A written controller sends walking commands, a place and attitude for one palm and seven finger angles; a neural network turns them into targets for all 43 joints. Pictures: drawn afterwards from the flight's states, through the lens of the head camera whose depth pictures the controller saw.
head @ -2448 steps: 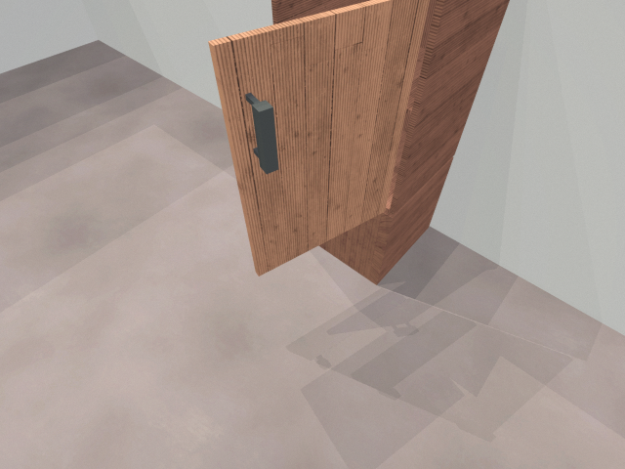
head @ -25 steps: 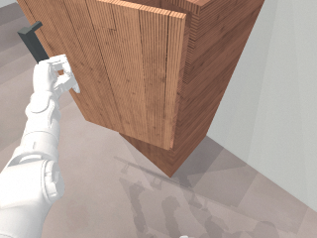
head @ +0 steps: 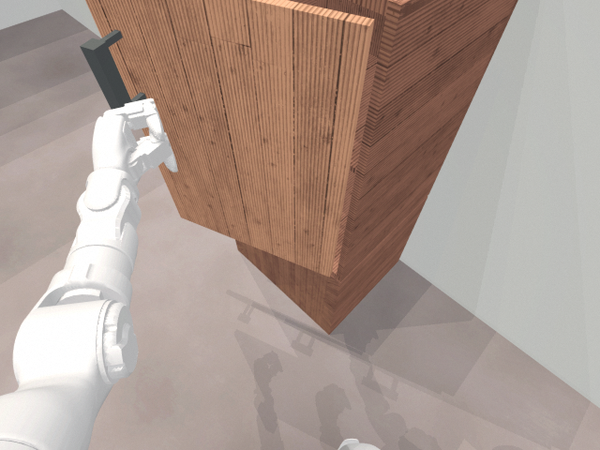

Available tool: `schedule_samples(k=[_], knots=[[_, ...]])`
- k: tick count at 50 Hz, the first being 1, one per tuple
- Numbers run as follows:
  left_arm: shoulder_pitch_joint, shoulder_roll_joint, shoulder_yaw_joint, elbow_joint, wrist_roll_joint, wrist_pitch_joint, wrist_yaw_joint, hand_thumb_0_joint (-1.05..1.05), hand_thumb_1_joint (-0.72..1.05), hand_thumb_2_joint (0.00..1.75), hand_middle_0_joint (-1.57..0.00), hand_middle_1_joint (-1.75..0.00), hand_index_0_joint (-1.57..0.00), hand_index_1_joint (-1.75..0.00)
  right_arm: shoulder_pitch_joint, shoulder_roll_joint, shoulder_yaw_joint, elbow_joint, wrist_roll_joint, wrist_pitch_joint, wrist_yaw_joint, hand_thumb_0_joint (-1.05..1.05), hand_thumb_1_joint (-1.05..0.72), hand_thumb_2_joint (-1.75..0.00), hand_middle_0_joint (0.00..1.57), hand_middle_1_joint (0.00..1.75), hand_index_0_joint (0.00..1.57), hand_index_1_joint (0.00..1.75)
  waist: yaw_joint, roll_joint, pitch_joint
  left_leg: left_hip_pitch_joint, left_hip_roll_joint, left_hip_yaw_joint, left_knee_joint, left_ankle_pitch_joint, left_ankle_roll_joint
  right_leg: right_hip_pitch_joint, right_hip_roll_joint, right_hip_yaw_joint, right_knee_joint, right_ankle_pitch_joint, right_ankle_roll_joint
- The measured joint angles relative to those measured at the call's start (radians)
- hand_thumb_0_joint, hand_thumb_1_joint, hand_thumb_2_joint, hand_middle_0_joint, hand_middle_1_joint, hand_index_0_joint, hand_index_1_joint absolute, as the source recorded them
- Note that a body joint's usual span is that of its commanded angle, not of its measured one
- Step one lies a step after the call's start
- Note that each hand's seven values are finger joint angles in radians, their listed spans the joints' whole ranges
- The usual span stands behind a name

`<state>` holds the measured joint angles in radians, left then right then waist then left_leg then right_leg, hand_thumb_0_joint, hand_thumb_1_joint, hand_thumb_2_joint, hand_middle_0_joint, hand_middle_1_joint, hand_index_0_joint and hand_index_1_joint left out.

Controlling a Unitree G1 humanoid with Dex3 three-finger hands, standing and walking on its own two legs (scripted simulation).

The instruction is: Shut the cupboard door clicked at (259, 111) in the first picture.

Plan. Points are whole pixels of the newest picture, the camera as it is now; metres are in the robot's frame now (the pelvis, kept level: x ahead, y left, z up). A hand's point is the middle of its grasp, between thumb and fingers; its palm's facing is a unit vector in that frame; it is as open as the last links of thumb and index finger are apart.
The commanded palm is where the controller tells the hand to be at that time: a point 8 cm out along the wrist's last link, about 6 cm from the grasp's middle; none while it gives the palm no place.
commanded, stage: draw the hand back to the body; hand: left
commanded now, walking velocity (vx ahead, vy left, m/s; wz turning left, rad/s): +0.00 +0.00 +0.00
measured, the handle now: (120, 75) +0.67 +0.26 +0.12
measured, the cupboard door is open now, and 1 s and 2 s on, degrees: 20 20 20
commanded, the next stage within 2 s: step back with the hand held close in 1.46 s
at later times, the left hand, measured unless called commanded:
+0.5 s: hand (77, 238) +0.33 +0.22 +0.15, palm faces +0.17 -0.97 -0.17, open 3.1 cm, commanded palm +0.29 +0.26 +0.17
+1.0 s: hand out of the picture +0.23 +0.27 +0.17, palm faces +0.42 -0.82 -0.38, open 5.4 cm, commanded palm +0.18 +0.30 +0.20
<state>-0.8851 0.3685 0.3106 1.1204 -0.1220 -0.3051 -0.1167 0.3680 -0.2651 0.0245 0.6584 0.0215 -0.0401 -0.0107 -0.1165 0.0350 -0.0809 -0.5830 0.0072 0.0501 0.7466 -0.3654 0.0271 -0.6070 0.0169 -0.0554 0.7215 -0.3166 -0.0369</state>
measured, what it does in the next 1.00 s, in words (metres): stands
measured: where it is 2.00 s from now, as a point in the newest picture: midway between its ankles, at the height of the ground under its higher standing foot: outside the picture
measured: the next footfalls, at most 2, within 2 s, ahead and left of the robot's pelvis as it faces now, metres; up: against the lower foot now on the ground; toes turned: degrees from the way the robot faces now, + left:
none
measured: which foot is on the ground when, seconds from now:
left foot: down 0.00-1.00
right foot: down 0.00-1.00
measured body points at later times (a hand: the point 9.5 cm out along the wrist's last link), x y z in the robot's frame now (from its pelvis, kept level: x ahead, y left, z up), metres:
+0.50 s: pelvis +0.01 +0.01 +0.02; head -0.01 -0.01 +0.47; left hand +0.31 +0.27 +0.17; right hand +0.20 -0.23 -0.05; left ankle +0.00 +0.10 -0.71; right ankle +0.02 -0.10 -0.71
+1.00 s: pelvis +0.03 +0.00 +0.03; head +0.01 -0.03 +0.48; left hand +0.20 +0.31 +0.19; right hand +0.20 -0.21 -0.07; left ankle +0.00 +0.10 -0.71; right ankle +0.02 -0.10 -0.71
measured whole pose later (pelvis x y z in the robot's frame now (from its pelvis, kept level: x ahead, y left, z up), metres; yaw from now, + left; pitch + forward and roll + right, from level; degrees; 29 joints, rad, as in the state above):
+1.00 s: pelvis +0.03 +0.00 +0.03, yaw +1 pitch -3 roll +0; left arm 0.38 0.34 0.30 -0.25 -0.08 -0.06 0.07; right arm 0.22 -0.23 0.03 0.63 0.02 -0.03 -0.06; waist 0.05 0.08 -0.01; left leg -0.08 -0.01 0.04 0.40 -0.27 0.03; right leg -0.10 0.01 -0.06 0.40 -0.24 -0.03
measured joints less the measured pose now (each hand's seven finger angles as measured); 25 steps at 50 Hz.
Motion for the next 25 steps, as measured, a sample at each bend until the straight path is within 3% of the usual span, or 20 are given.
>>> schedule_samples(k=[9,15,20,25], knots=[[0.351,-0.063,-0.005,-0.363,-0.053,0.068,-0.021,0.02,0.9,0.9,-1.3,-1.5,-1.3,-1.5,0.078,-0.003,-0.018,0.002,0.023,0.022,-0.015,0.01,-0.9,-0.9,0.2,0.3,0.2,0.3,0.034,0.017,-0.012,0.134,0.008,0.027,-0.064,-0.002,0.005,0.123,0.013,0.029,-0.063,0.008,0.007],[0.491,-0.064,-0.041,-0.578,-0.072,0.135,-0.029,0.02,0.9,0.9,-1.3,-1.5,-1.3,-1.5,0.011,-0.003,-0.018,-0.014,0.036,-0.002,-0.036,0.01,-0.9,-0.9,0.2,0.3,0.2,0.3,0.067,0.013,-0.006,0.218,0.003,0.016,-0.106,0.012,0.006,0.214,0.009,0.019,-0.109,0.02,0.008],[0.578,-0.06,-0.064,-0.693,-0.114,0.246,-0.069,0.01,0.9,0.9,-1.28,-1.47,-1.28,-1.48,-0.08,-0.016,-0.01,-0.046,0.052,-0.017,-0.052,0.01,-0.91,-0.9,0.2,0.3,0.2,0.3,0.102,0.023,-0.003,0.27,-0.01,0.004,-0.14,0.031,0.009,0.271,-0.002,0.009,-0.14,0.031,0.012],[0.737,-0.066,-0.133,-0.889,-0.023,0.242,0.071,0.01,0.9,0.9,-1.2,-1.38,-1.2,-1.39,-0.169,-0.005,-0.005,-0.079,0.037,-0.029,-0.063,0.01,-0.91,-0.9,0.2,0.3,0.2,0.3,0.132,0.02,0.029,0.345,-0.022,-0.002,-0.204,0.06,0.01,0.343,-0.012,0.004,-0.191,0.05,0.016]])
